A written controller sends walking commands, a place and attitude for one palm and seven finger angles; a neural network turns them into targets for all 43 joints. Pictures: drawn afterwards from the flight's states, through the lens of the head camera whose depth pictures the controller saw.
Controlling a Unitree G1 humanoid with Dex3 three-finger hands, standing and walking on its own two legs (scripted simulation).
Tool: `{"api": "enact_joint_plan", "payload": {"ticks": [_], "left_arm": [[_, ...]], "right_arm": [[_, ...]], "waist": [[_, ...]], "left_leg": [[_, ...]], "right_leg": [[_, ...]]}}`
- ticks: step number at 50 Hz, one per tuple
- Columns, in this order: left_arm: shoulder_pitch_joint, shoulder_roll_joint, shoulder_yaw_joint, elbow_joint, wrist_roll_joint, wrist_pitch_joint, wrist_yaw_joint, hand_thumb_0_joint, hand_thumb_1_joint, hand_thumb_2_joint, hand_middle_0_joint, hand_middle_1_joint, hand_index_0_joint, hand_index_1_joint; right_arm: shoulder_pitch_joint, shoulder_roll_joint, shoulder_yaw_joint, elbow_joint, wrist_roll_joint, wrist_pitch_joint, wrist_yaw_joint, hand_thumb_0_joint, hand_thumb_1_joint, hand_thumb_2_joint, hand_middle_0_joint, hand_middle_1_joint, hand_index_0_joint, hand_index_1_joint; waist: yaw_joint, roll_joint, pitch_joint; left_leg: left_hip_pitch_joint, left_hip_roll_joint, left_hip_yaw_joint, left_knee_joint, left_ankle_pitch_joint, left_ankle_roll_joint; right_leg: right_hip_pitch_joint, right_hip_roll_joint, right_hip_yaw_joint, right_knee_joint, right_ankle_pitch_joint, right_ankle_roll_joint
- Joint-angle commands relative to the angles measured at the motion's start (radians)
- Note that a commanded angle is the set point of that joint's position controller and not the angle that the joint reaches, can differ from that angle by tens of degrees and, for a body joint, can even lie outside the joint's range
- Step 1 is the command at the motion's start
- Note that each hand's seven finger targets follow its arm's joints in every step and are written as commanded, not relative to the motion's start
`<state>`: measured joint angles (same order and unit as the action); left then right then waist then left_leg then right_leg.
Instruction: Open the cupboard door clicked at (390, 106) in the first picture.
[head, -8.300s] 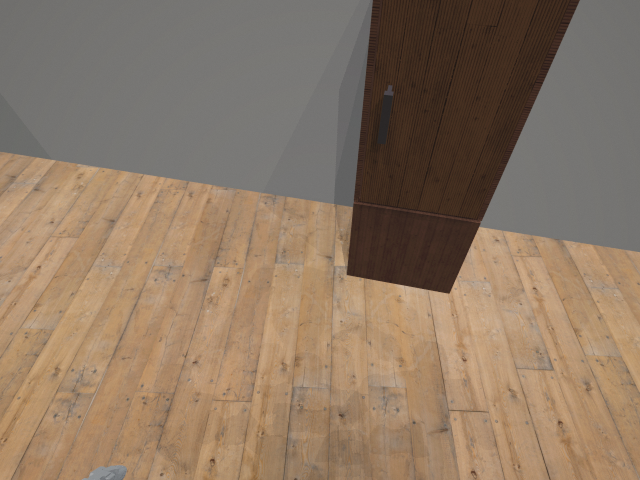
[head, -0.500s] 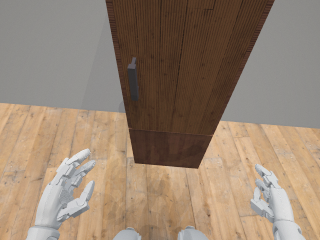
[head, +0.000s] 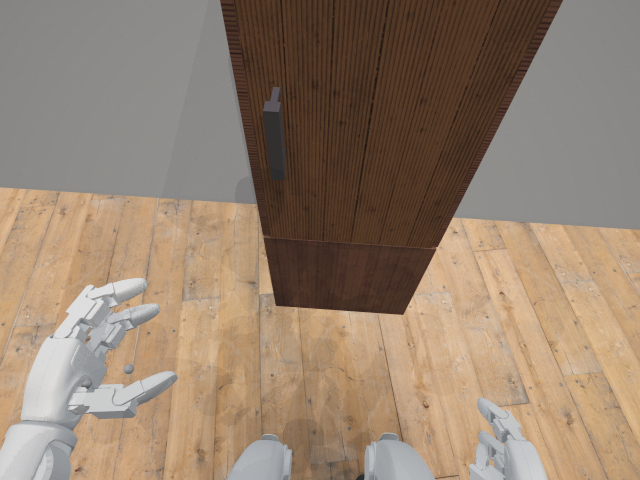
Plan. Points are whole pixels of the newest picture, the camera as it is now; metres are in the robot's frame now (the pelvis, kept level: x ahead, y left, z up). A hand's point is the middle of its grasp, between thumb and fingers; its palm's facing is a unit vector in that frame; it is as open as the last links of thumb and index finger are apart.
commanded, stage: raise the hand with hooked fingers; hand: left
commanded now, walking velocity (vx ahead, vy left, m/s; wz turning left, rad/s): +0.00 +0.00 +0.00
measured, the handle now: (277, 135) +0.58 +0.10 +0.06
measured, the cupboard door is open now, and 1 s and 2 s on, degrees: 0 0 0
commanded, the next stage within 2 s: move the hooked fingers beside the handle in 1.24 s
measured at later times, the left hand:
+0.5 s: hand (87, 335) +0.26 +0.27 +0.06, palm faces +0.00 -1.00 -0.05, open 13.8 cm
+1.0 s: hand (87, 296) +0.30 +0.28 +0.06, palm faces -0.02 -1.00 -0.03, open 14.0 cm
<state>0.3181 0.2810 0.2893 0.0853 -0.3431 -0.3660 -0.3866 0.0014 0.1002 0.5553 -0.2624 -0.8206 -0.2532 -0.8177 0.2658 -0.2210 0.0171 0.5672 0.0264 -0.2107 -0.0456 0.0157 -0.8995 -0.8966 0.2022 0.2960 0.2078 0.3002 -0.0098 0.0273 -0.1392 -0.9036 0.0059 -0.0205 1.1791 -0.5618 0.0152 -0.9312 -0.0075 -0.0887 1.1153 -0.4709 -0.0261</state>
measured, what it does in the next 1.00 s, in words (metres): stands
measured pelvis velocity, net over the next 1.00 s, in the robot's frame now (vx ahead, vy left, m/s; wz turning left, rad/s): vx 0.01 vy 0.01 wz -0.01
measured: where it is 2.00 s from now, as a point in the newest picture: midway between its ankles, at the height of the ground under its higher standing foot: outside the picture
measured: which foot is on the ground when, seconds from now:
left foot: down 0.00-1.00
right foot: down 0.00-1.00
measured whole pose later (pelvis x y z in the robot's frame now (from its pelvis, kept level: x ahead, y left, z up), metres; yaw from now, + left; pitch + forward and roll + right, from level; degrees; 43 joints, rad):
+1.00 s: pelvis +0.01 +0.01 +0.02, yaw -1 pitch +16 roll -3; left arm -0.01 0.42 0.44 0.42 -0.38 -0.32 -0.55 -0.02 -0.50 0.30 -0.30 -1.20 -0.29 -1.20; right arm 0.29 -0.29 0.03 0.53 0.03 -0.18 -0.05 0.01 -0.90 -0.90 0.20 0.30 0.21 0.30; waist -0.02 0.01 -0.12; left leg -0.83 0.01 -0.01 1.08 -0.53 0.03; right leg -0.85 0.00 -0.08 1.00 -0.43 -0.01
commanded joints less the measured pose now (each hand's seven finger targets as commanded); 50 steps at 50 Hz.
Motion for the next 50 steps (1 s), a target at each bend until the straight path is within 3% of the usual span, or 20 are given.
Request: {"api": "enact_joint_plan", "payload": {"ticks": [1, 2, 5, 9, 10, 17, 22, 24, 29, 32, 37, 39, 42, 45, 48, 50], "left_arm": [[-0.06, 0.155, 0.075, -0.157, -0.013, -0.094, -0.003, 0.0, -0.127, 0.46, -0.273, -0.96, -0.273, -0.96], [-0.055, 0.164, 0.083, -0.153, -0.014, -0.095, -0.007, 0.0, -0.15, 0.45, -0.275, -0.975, -0.275, -0.975], [-0.111, 0.201, 0.104, -0.137, -0.019, -0.095, -0.013, 0.0, -0.22, 0.42, -0.28, -1.02, -0.28, -1.02], [-0.137, 0.22, 0.116, -0.157, -0.022, -0.101, -0.015, 0.0, -0.313, 0.38, -0.287, -1.08, -0.287, -1.08], [-0.16, 0.23, 0.116, -0.144, -0.022, -0.096, -0.017, 0.0, -0.337, 0.37, -0.288, -1.095, -0.288, -1.095], [-0.245, 0.257, 0.132, -0.054, -0.026, -0.057, -0.054, 0.0, -0.5, 0.3, -0.3, -1.2, -0.3, -1.2], [-0.319, 0.296, 0.16, -0.027, -0.033, -0.039, -0.087, 0.0, -0.5, 0.3, -0.3, -1.2, -0.3, -1.2], [-0.333, 0.303, 0.173, 0.004, -0.038, -0.032, -0.093, 0.0, -0.5, 0.3, -0.3, -1.2, -0.3, -1.2], [-0.416, 0.335, 0.192, 0.07, -0.045, -0.018, -0.129, 0.0, -0.5, 0.3, -0.3, -1.2, -0.3, -1.2], [-0.451, 0.382, 0.221, 0.057, -0.041, -0.02, -0.14, 0.0, -0.5, 0.3, -0.3, -1.2, -0.3, -1.2], [-0.483, 0.412, 0.255, 0.125, -0.053, -0.012, -0.154, 0.0, -0.5, 0.3, -0.3, -1.2, -0.3, -1.2], [-0.453, 0.371, 0.231, 0.156, -0.062, -0.004, -0.162, 0.0, -0.5, 0.3, -0.3, -1.2, -0.3, -1.2], [-0.448, 0.376, 0.226, 0.147, -0.059, -0.004, -0.174, 0.0, -0.5, 0.3, -0.3, -1.2, -0.3, -1.2], [-0.447, 0.391, 0.245, 0.153, -0.063, -0.01, -0.168, 0.0, -0.5, 0.3, -0.3, -1.2, -0.3, -1.2], [-0.46, 0.396, 0.255, 0.131, -0.063, -0.027, -0.158, 0.0, -0.5, 0.3, -0.3, -1.2, -0.3, -1.2], [-0.472, 0.408, 0.256, 0.115, -0.059, -0.04, -0.152, 0.0, -0.5, 0.3, -0.3, -1.2, -0.3, -1.2]], "right_arm": [[-0.071, -0.167, -0.071, -0.181, 0.007, -0.073, -0.012, 0.0, -0.9, -0.9, 0.2, 0.3, 0.2, 0.3], [-0.064, -0.169, -0.072, -0.182, 0.008, -0.074, -0.013, 0.0, -0.9, -0.9, 0.2, 0.3, 0.2, 0.3], [-0.055, -0.182, -0.07, -0.186, 0.008, -0.072, -0.019, 0.0, -0.9, -0.9, 0.2, 0.3, 0.2, 0.3], [-0.04, -0.188, -0.064, -0.188, 0.008, -0.072, -0.017, 0.0, -0.9, -0.9, 0.2, 0.3, 0.2, 0.3], [-0.036, -0.193, -0.063, -0.186, 0.005, -0.071, -0.018, 0.0, -0.9, -0.9, 0.2, 0.3, 0.2, 0.3], [-0.024, -0.204, -0.053, -0.185, 0.01, -0.056, -0.018, 0.0, -0.9, -0.9, 0.2, 0.3, 0.2, 0.3], [-0.018, -0.204, -0.046, -0.182, 0.009, -0.055, -0.02, 0.0, -0.9, -0.9, 0.2, 0.3, 0.2, 0.3], [-0.016, -0.205, -0.046, -0.18, 0.008, -0.053, -0.021, 0.0, -0.9, -0.9, 0.2, 0.3, 0.2, 0.3], [-0.012, -0.212, -0.043, -0.174, 0.01, -0.045, -0.023, 0.0, -0.9, -0.9, 0.2, 0.3, 0.2, 0.3], [-0.002, -0.214, -0.045, -0.171, 0.009, -0.043, -0.024, 0.0, -0.9, -0.9, 0.2, 0.3, 0.2, 0.3], [0.013, -0.218, -0.046, -0.164, 0.01, -0.032, -0.024, 0.0, -0.9, -0.9, 0.2, 0.3, 0.2, 0.3], [0.014, -0.216, -0.048, -0.169, 0.011, -0.03, -0.02, 0.0, -0.9, -0.9, 0.2, 0.3, 0.2, 0.3], [0.019, -0.218, -0.051, -0.174, 0.01, -0.026, -0.013, 0.0, -0.9, -0.9, 0.2, 0.3, 0.2, 0.3], [0.022, -0.222, -0.054, -0.18, 0.005, -0.022, -0.011, 0.0, -0.9, -0.9, 0.2, 0.3, 0.2, 0.3], [0.019, -0.216, -0.054, -0.181, 0.005, -0.017, -0.008, 0.0, -0.9, -0.9, 0.2, 0.3, 0.2, 0.3], [0.021, -0.219, -0.054, -0.178, 0.003, -0.017, -0.01, 0.0, -0.9, -0.9, 0.2, 0.3, 0.2, 0.3]], "waist": [[0.009, -0.007, -0.201], [0.013, 0.016, -0.217], [0.008, 0.002, -0.191], [0.014, 0.082, -0.215], [0.003, 0.062, -0.211], [-0.004, 0.07, -0.188], [0.004, 0.099, -0.233], [0.002, 0.057, -0.231], [-0.004, 0.053, -0.225], [0.007, 0.094, -0.289], [0.006, 0.073, -0.275], [0.004, 0.045, -0.26], [0.009, 0.079, -0.282], [0.005, 0.025, -0.266], [0.01, 0.074, -0.286], [0.006, 0.065, -0.287]], "left_leg": [[0.088, -0.017, -0.029, -0.215, 0.239, 0.005], [0.093, -0.02, -0.024, -0.217, 0.233, 0.006], [0.093, -0.019, -0.03, -0.229, 0.223, 0.007], [0.154, -0.019, -0.033, -0.256, 0.252, -0.001], [0.154, -0.016, -0.04, -0.25, 0.267, 0.0], [0.171, -0.014, -0.042, -0.271, 0.26, -0.007], [0.215, -0.012, -0.046, -0.273, 0.339, -0.015], [0.204, -0.011, -0.046, -0.273, 0.341, -0.013], [0.195, -0.012, -0.04, -0.271, 0.33, -0.01], [0.248, -0.008, -0.044, -0.272, 0.415, -0.017], [0.239, -0.007, -0.037, -0.275, 0.43, -0.016], [0.225, -0.01, -0.032, -0.278, 0.415, -0.012], [0.237, -0.009, -0.028, -0.274, 0.455, -0.014], [0.197, -0.012, -0.024, -0.26, 0.432, -0.005], [0.205, -0.013, -0.015, -0.263, 0.426, -0.007], [0.204, -0.01, -0.02, -0.256, 0.441, -0.005]], "right_leg": [[0.212, 0.019, 0.038, -0.169, 0.06, -0.001], [0.223, 0.016, 0.044, -0.176, 0.055, 0.001], [0.218, 0.022, 0.038, -0.18, 0.045, -0.004], [0.231, 0.021, 0.028, -0.183, 0.082, -0.007], [0.222, 0.028, 0.023, -0.175, 0.097, -0.009], [0.228, 0.032, 0.021, -0.197, 0.106, -0.007], [0.256, 0.035, 0.019, -0.193, 0.169, -0.012], [0.265, 0.036, 0.017, -0.197, 0.175, -0.008], [0.263, 0.036, 0.024, -0.204, 0.173, -0.008], [0.286, 0.037, 0.024, -0.194, 0.227, -0.013], [0.293, 0.038, 0.027, -0.203, 0.243, -0.01], [0.297, 0.037, 0.025, -0.212, 0.245, -0.006], [0.306, 0.036, 0.031, -0.207, 0.275, -0.009], [0.315, 0.04, 0.036, -0.205, 0.276, -0.01], [0.324, 0.033, 0.045, -0.208, 0.275, -0.007], [0.323, 0.038, 0.045, -0.201, 0.283, -0.011]]}}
